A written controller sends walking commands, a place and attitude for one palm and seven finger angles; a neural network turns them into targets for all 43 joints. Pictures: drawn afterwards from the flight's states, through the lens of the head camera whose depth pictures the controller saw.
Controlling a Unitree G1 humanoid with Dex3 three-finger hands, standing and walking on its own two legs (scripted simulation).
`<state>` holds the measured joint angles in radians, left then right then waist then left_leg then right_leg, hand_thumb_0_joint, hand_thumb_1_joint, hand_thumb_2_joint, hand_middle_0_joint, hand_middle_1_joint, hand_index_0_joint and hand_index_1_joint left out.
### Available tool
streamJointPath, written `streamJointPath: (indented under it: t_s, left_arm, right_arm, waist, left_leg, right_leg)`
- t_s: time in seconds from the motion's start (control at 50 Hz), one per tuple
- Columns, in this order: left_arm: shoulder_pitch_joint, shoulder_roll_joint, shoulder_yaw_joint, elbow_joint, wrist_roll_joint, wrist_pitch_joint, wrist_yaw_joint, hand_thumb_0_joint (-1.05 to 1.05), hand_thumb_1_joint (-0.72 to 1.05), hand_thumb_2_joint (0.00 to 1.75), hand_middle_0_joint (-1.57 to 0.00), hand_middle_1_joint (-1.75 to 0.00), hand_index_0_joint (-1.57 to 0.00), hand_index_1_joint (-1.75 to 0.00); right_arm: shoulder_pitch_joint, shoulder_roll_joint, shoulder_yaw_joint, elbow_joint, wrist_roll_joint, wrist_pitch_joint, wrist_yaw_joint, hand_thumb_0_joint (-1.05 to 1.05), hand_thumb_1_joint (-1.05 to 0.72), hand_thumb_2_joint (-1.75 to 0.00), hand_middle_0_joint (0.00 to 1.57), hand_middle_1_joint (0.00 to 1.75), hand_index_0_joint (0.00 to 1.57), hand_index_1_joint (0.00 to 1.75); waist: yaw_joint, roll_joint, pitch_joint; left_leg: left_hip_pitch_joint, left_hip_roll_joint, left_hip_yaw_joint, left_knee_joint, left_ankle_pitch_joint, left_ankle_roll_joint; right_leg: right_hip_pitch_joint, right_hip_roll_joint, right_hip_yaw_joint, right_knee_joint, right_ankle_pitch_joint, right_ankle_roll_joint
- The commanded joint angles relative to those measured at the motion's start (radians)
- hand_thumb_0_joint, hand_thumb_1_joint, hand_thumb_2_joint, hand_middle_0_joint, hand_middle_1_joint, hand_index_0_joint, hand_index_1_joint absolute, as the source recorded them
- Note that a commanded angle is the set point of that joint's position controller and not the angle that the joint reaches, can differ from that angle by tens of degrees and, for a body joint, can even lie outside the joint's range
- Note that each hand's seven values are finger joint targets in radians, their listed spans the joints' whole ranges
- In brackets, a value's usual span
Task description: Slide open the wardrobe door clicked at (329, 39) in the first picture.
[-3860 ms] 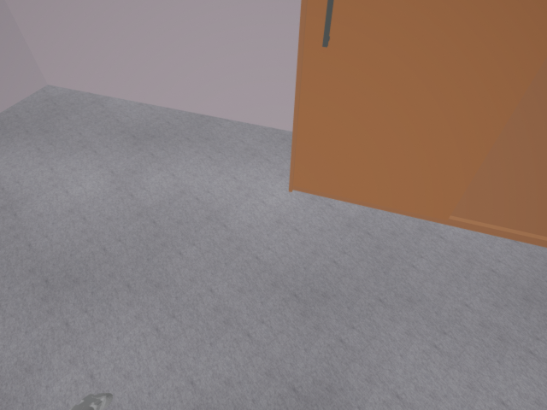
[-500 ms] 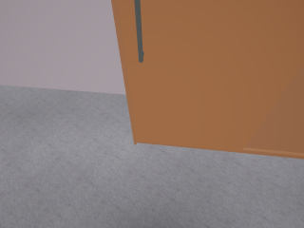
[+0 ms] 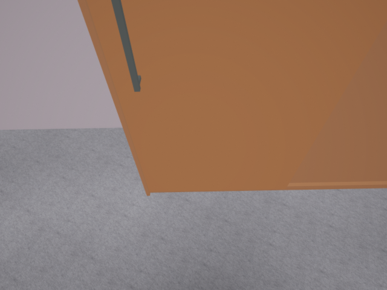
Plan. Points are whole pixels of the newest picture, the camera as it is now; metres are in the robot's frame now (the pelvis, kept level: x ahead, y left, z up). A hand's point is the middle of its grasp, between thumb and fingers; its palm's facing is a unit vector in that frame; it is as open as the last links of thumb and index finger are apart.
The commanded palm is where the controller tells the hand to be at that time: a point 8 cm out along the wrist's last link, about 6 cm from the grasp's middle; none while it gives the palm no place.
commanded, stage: take the last steps up to it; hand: left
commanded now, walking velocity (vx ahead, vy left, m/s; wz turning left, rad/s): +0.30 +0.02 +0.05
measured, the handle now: (128, 43) +0.68 +0.18 +0.17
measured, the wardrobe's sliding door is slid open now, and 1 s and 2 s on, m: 0.00 0.00 0.00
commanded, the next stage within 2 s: come to a stop and stand still in 0.42 s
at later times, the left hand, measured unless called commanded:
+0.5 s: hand out of the picture +0.08 +0.16 -0.18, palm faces +0.18 -0.98 -0.10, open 7.4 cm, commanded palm none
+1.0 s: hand (126, 238) +0.27 +0.18 -0.15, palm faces +0.04 -0.96 -0.28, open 7.4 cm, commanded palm none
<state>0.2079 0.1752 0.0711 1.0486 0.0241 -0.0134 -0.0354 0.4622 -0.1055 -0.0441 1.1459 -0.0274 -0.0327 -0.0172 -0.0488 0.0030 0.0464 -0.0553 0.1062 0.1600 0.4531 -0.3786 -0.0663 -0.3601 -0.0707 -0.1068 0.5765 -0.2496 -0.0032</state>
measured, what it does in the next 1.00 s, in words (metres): walks ahead: left foot, then right foot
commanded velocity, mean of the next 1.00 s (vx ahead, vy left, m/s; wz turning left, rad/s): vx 0.02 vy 0.02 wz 0.02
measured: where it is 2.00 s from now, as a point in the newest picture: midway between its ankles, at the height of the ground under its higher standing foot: outside the picture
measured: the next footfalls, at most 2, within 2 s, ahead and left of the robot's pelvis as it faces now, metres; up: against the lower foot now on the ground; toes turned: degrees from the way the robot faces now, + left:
left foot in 0.48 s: +0.28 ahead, +0.13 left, +0.00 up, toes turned +12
right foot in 0.92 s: +0.26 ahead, -0.12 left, +0.00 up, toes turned -3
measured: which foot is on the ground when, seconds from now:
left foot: down 0.00-0.00, up 0.02-0.46, down 0.48-0.94, up 0.96-1.00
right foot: down 0.00-0.48, up 0.50-0.90, down 0.92-1.00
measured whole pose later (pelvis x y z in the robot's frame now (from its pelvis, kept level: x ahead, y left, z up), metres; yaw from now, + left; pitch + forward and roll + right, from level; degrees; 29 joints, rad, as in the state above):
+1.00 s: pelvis +0.20 -0.01 +0.00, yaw +2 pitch -2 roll +1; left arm 0.17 0.18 0.04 0.98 0.03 0.01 0.03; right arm 0.18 -0.19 -0.08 1.03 -0.01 0.06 -0.02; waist -0.02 0.04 0.08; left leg -0.36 0.06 0.09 0.74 -0.44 -0.02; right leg -0.28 -0.04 -0.07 0.60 -0.30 -0.02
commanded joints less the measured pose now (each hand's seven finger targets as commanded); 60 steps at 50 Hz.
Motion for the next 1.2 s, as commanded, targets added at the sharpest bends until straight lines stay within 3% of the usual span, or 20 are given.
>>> streamJointPath:
  t_s: [0.0,0.02,0.1,0.14,0.36,0.42,0.44,0.46,0.48,0.54,0.6,0.76,0.82,0.86,0.88,0.9,0.92,0.94,1.04,1.18]
  left_arm:
    - [0.379,0.244,0.047,0.060,-0.007,-0.044,0.037,0.00,0.90,0.90,-0.20,-0.30,-0.20,-0.30]
    - [0.326,0.212,0.044,0.050,-0.010,-0.041,0.046,0.00,0.90,0.90,-0.20,-0.30,-0.20,-0.30]
    - [0.144,0.059,0.002,0.007,-0.003,-0.055,0.052,0.00,0.90,0.90,-0.20,-0.30,-0.20,-0.30]
    - [0.157,0.050,-0.007,0.016,0.002,-0.065,0.055,0.00,0.90,0.90,-0.20,-0.30,-0.20,-0.30]
    - [0.225,0.106,-0.007,0.064,0.005,-0.069,0.062,0.00,0.90,0.90,-0.20,-0.30,-0.20,-0.30]
    - [0.213,0.099,-0.008,0.071,-0.001,-0.057,0.063,0.00,0.90,0.90,-0.20,-0.30,-0.20,-0.30]
    - [0.224,0.079,-0.011,0.062,-0.006,-0.055,0.062,0.00,0.90,0.90,-0.20,-0.30,-0.20,-0.30]
    - [0.272,0.027,-0.020,0.051,-0.018,-0.052,0.058,0.00,0.90,0.90,-0.20,-0.30,-0.20,-0.30]
    - [0.250,0.022,-0.028,0.030,-0.013,-0.052,0.060,0.00,0.90,0.90,-0.20,-0.30,-0.20,-0.30]
    - [0.163,0.000,-0.027,0.038,-0.011,-0.029,0.064,0.00,0.90,0.90,-0.20,-0.30,-0.20,-0.30]
    - [0.221,-0.024,-0.035,0.059,-0.015,0.009,0.070,0.00,0.90,0.90,-0.20,-0.30,-0.20,-0.30]
    - [0.112,0.045,0.001,-0.045,0.000,0.063,0.071,0.00,0.90,0.90,-0.20,-0.30,-0.20,-0.30]
    - [0.097,0.053,0.002,-0.072,0.001,0.054,0.070,0.00,0.90,0.90,-0.20,-0.30,-0.20,-0.30]
    - [0.129,0.055,0.002,-0.069,-0.001,0.042,0.070,0.00,0.90,0.90,-0.20,-0.30,-0.20,-0.30]
    - [0.132,0.083,0.003,-0.068,0.004,0.031,0.072,0.00,0.90,0.90,-0.20,-0.30,-0.20,-0.30]
    - [0.106,0.154,0.009,-0.080,0.013,0.017,0.078,0.00,0.90,0.90,-0.20,-0.30,-0.20,-0.30]
    - [0.089,0.207,0.012,-0.091,0.011,0.010,0.077,0.00,0.90,0.90,-0.20,-0.30,-0.20,-0.30]
    - [0.081,0.207,0.005,-0.097,0.007,0.012,0.076,0.00,0.90,0.90,-0.20,-0.30,-0.20,-0.30]
    - [-0.002,0.166,0.009,-0.108,-0.001,0.009,0.080,0.00,0.90,0.90,-0.20,-0.30,-0.20,-0.30]
    - [0.074,0.180,0.022,-0.082,0.009,0.009,0.077,0.00,0.90,0.90,-0.20,-0.30,-0.20,-0.30]
  right_arm:
    - [-0.087,-0.099,-0.008,-0.117,0.015,-0.020,0.011,0.00,-0.90,-0.90,0.20,0.30,0.20,0.30]
    - [-0.112,-0.116,-0.022,-0.122,0.011,-0.013,0.012,0.00,-0.90,-0.90,0.20,0.30,0.20,0.30]
    - [-0.109,-0.071,-0.024,-0.078,-0.001,0.002,0.019,0.00,-0.90,-0.90,0.20,0.30,0.20,0.30]
    - [-0.092,-0.054,-0.020,-0.074,-0.001,0.010,0.023,0.00,-0.90,-0.90,0.20,0.30,0.20,0.30]
    - [-0.325,-0.080,-0.008,-0.178,0.010,-0.005,0.044,0.00,-0.90,-0.90,0.20,0.30,0.20,0.30]
    - [-0.198,-0.116,-0.013,-0.141,0.004,-0.016,0.030,0.00,-0.90,-0.90,0.20,0.30,0.20,0.30]
    - [-0.080,-0.172,-0.024,-0.110,-0.003,-0.025,0.020,0.00,-0.90,-0.90,0.20,0.30,0.20,0.30]
    - [0.004,-0.272,-0.045,-0.096,-0.009,-0.029,0.007,0.00,-0.90,-0.90,0.20,0.30,0.20,0.30]
    - [0.048,-0.301,-0.045,-0.083,0.006,-0.016,0.000,0.00,-0.90,-0.90,0.20,0.30,0.20,0.30]
    - [-0.174,-0.179,-0.008,-0.125,0.009,-0.017,-0.016,0.00,-0.90,-0.90,0.20,0.30,0.20,0.30]
    - [-0.269,-0.153,0.009,-0.132,0.015,-0.015,-0.025,0.00,-0.90,-0.90,0.20,0.30,0.20,0.30]
    - [-0.273,-0.218,-0.045,-0.150,0.001,0.036,-0.031,0.00,-0.90,-0.90,0.20,0.30,0.20,0.30]
    - [-0.293,-0.220,-0.051,-0.161,-0.003,0.046,-0.024,0.00,-0.90,-0.90,0.20,0.30,0.20,0.30]
    - [-0.295,-0.225,-0.054,-0.161,0.003,0.051,-0.014,0.00,-0.90,-0.90,0.20,0.30,0.20,0.30]
    - [-0.271,-0.201,-0.053,-0.158,0.009,0.053,-0.008,0.00,-0.90,-0.90,0.20,0.30,0.20,0.30]
    - [-0.232,-0.139,-0.043,-0.168,0.018,0.055,-0.002,0.00,-0.90,-0.90,0.20,0.30,0.20,0.30]
    - [-0.254,-0.103,-0.033,-0.191,0.020,0.063,0.001,0.00,-0.90,-0.90,0.20,0.30,0.20,0.30]
    - [-0.251,-0.119,-0.037,-0.186,0.019,0.077,0.000,0.00,-0.90,-0.90,0.20,0.30,0.20,0.30]
    - [-0.218,-0.143,-0.037,-0.145,0.011,0.088,0.007,0.00,-0.90,-0.90,0.20,0.30,0.20,0.30]
    - [-0.248,-0.139,-0.025,-0.168,0.011,0.071,0.014,0.00,-0.90,-0.90,0.20,0.30,0.20,0.30]
  waist:
    - [0.185,-0.314,-0.122]
    - [0.159,-0.205,-0.060]
    - [0.060,-0.097,0.040]
    - [0.041,-0.082,0.037]
    - [0.077,-0.097,0.067]
    - [0.014,-0.055,0.005]
    - [-0.027,0.034,-0.084]
    - [-0.036,0.260,-0.194]
    - [-0.044,0.300,-0.232]
    - [0.029,0.091,-0.054]
    - [0.082,0.084,-0.054]
    - [0.055,0.169,-0.068]
    - [0.062,0.175,-0.051]
    - [0.083,0.150,-0.093]
    - [0.080,0.072,-0.110]
    - [0.063,-0.148,-0.107]
    - [0.069,-0.262,-0.067]
    - [0.075,-0.174,-0.082]
    - [0.052,-0.130,-0.048]
    - [0.109,-0.160,-0.046]
  left_leg:
    - [-0.586,-0.050,-0.048,0.621,-0.229,0.073]
    - [-0.603,-0.009,-0.116,0.715,-0.152,0.084]
    - [-0.517,0.053,-0.128,0.694,0.090,0.063]
    - [-0.495,0.044,-0.105,0.628,0.113,0.047]
    - [-0.417,0.000,-0.056,0.216,0.163,0.060]
    - [-0.167,-0.056,-0.014,0.060,0.254,0.079]
    - [0.030,0.003,-0.075,0.022,0.426,0.103]
    - [0.243,0.232,-0.341,0.012,0.649,0.201]
    - [0.249,0.345,-0.455,-0.074,0.724,0.285]
    - [-0.068,0.276,-0.291,-0.128,0.751,0.253]
    - [-0.163,0.197,-0.150,-0.142,0.831,0.206]
    - [-0.121,0.245,-0.179,-0.094,0.784,0.244]
    - [-0.157,0.230,-0.185,-0.064,0.679,0.222]
    - [-0.169,0.181,-0.156,-0.007,0.528,0.173]
    - [-0.193,0.122,-0.125,0.060,0.396,0.129]
    - [-0.290,0.010,-0.051,0.197,0.126,0.066]
    - [-0.341,-0.070,-0.064,0.319,-0.177,0.040]
    - [-0.306,-0.066,-0.130,0.431,-0.208,0.043]
    - [-0.403,-0.063,-0.174,0.614,-0.041,0.022]
    - [-0.362,-0.058,-0.145,0.359,-0.070,0.012]
  right_leg:
    - [0.511,-0.371,0.590,-0.385,-0.210,-0.160]
    - [0.430,-0.371,0.557,-0.410,-0.268,-0.180]
    - [0.165,-0.246,0.246,-0.410,-0.044,-0.123]
    - [0.154,-0.225,0.167,-0.401,0.108,-0.125]
    - [0.272,-0.242,0.094,-0.320,0.394,-0.131]
    - [0.234,-0.173,0.024,-0.111,0.481,-0.084]
    - [0.156,-0.112,-0.020,0.080,0.393,-0.046]
    - [-0.053,0.013,-0.085,0.327,-0.019,0.003]
    - [-0.128,0.053,-0.019,0.553,-0.395,0.002]
    - [-0.113,-0.052,0.092,0.568,-0.250,0.017]
    - [0.033,-0.043,0.086,0.353,-0.157,0.046]
    - [-0.012,0.006,0.077,0.293,-0.181,0.027]
    - [0.043,0.014,0.061,0.170,-0.151,0.015]
    - [0.148,0.015,0.044,-0.033,0.025,0.020]
    - [0.203,-0.010,0.071,-0.153,0.142,0.020]
    - [0.237,-0.178,0.266,-0.232,0.317,-0.025]
    - [0.169,-0.320,0.378,-0.252,0.540,-0.130]
    - [0.111,-0.344,0.330,-0.266,0.485,-0.185]
    - [0.158,-0.238,0.247,-0.247,0.384,-0.151]
    - [0.216,-0.253,0.311,-0.308,0.106,-0.161]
